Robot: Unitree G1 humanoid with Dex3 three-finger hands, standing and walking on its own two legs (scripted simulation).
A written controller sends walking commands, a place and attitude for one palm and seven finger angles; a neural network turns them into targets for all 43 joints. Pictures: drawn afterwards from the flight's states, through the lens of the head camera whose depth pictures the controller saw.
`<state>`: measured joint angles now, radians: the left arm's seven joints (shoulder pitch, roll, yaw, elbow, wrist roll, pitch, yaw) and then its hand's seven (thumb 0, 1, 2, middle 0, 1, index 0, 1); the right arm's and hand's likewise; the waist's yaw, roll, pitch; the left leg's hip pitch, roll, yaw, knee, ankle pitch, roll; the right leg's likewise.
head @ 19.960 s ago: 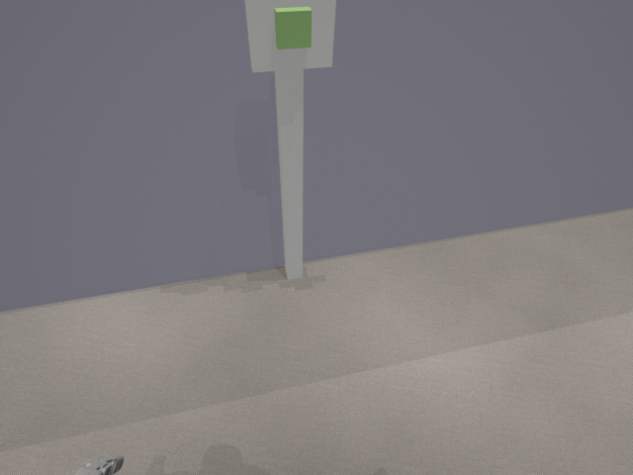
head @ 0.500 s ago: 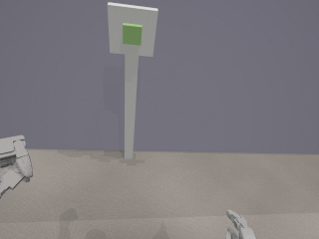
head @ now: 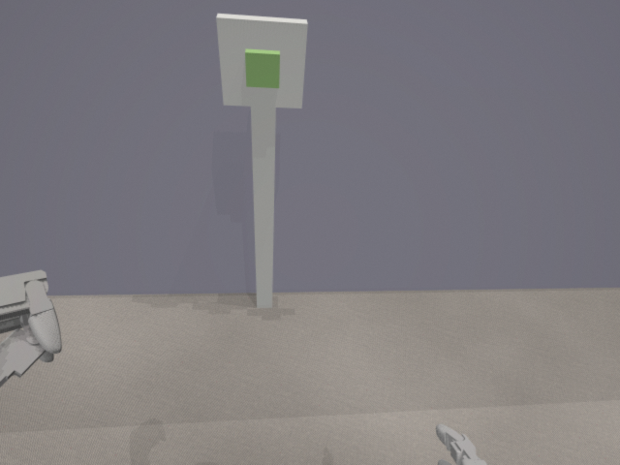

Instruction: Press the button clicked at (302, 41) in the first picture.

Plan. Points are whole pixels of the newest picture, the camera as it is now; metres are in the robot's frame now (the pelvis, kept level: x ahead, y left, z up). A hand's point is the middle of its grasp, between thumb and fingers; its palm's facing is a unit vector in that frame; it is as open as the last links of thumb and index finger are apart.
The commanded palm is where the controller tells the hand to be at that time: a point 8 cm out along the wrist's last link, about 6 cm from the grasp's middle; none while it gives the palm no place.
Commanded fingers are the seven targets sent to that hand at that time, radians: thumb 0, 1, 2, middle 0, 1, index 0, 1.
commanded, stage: let the arm hang, fingers relaxed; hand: left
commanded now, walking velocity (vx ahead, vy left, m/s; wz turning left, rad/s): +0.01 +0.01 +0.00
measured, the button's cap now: (262, 68) +0.84 +0.12 +0.17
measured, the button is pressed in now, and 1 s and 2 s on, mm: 0 0 0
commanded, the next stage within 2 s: stand and wait in 1.20 s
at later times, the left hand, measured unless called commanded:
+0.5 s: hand out of the picture -0.02 +0.20 -0.17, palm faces +0.10 -0.97 -0.23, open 3.8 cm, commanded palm none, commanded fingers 0.00 0.90 0.90 -0.53 -0.66 -0.53 -0.66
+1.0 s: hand out of the picture +0.00 +0.18 -0.17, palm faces +0.08 -0.98 -0.20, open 7.3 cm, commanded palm none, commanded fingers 0.00 0.90 0.90 -0.20 -0.30 -0.20 -0.30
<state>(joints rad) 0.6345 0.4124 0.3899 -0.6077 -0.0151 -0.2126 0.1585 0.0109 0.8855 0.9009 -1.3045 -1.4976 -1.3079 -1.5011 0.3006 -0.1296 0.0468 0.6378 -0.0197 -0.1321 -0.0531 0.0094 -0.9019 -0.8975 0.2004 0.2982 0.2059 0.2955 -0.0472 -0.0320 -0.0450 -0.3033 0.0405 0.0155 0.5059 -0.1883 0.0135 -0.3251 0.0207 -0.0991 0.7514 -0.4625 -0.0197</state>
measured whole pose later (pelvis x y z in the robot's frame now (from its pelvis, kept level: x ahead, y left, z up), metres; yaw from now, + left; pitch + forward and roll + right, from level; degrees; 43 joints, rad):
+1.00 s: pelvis +0.00 +0.01 +0.01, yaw +3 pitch -2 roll +0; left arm 0.23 0.15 0.02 1.15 0.01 0.00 0.03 0.00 0.91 0.90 -0.21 -0.32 -0.22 -0.32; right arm 0.28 -0.13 -0.01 1.14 -0.02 0.01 -0.02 0.00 -0.91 -0.90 0.20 0.30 0.20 0.29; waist -0.01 0.02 0.04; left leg -0.20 0.03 0.08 0.41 -0.17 0.01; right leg -0.16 -0.04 -0.12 0.42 -0.22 -0.01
